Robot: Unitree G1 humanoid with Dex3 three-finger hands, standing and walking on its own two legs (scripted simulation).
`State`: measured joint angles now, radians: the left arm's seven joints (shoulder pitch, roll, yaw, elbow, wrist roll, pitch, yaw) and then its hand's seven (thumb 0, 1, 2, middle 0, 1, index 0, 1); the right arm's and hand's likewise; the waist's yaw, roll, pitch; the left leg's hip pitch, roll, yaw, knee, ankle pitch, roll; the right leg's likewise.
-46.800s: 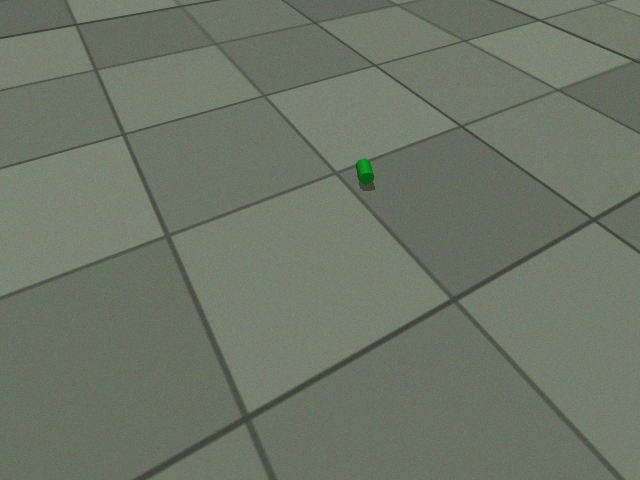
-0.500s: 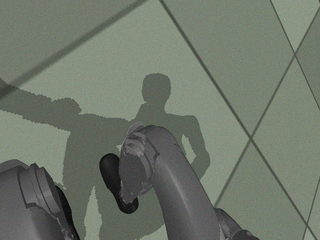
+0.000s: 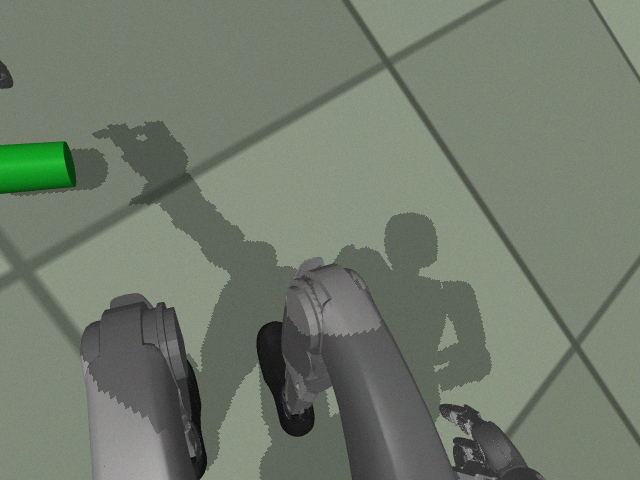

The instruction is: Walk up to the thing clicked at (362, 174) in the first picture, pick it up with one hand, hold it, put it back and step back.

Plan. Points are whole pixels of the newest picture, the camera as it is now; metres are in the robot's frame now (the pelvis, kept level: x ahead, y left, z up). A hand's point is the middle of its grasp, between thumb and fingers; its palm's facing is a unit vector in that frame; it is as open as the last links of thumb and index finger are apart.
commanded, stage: withdraw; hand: left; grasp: from above
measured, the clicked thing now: (30, 167) +0.54 +0.30 -0.34
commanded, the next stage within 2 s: home in 0.12 s
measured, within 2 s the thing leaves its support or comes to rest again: neither
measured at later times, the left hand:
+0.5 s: hand out of the picture +0.51 +0.34 -0.14, palm faces -0.39 -0.19 -0.90, open 10.7 cm
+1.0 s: hand out of the picture +0.31 +0.28 +0.07, palm faces -0.06 -0.85 -0.53, open 7.4 cm
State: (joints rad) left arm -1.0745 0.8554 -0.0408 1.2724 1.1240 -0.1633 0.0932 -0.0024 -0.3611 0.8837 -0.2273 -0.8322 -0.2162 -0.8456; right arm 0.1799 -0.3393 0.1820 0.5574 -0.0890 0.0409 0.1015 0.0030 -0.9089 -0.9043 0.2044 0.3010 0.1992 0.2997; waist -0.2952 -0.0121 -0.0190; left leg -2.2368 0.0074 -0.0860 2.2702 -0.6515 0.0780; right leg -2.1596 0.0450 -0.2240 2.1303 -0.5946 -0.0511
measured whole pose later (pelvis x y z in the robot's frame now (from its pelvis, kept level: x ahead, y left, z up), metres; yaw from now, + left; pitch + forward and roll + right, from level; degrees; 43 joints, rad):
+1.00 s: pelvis +0.02 +0.01 +0.18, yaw +8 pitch +28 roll -6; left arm -0.22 0.43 0.03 0.53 0.25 0.16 0.06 0.01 0.89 0.90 -0.21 -0.31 -0.21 -0.31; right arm 0.12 -0.26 0.04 0.58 0.05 -0.05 -0.02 0.01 -0.91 -0.90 0.20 0.30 0.20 0.30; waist -0.08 0.03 -0.20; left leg -1.56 -0.03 -0.04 1.68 -0.61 0.06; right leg -1.52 0.05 -0.11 1.60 -0.58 -0.03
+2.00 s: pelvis +0.10 +0.01 +0.35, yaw +12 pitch +10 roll -3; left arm 0.49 0.23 0.01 -0.07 -0.06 0.40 0.03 0.01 0.91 0.90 -0.20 -0.30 -0.20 -0.31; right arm 0.29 -0.23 0.06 0.51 0.02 -0.21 -0.17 0.02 -0.91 -0.90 0.21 0.30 0.20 0.30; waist -0.04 0.04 -0.16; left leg -0.65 -0.04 -0.06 0.96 -0.48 0.04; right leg -0.61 0.06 -0.06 0.89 -0.45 -0.04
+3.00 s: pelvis +0.10 +0.01 +0.34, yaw +11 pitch +10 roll -2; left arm 0.50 0.24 0.02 -0.09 -0.07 0.41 0.02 0.01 0.91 0.90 -0.20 -0.30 -0.20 -0.30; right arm 0.30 -0.24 0.04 0.51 0.02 -0.20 -0.16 0.02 -0.91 -0.90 0.21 0.30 0.20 0.30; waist -0.04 0.04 -0.16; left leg -0.67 -0.04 -0.05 0.98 -0.49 0.04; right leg -0.63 0.06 -0.06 0.91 -0.46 -0.04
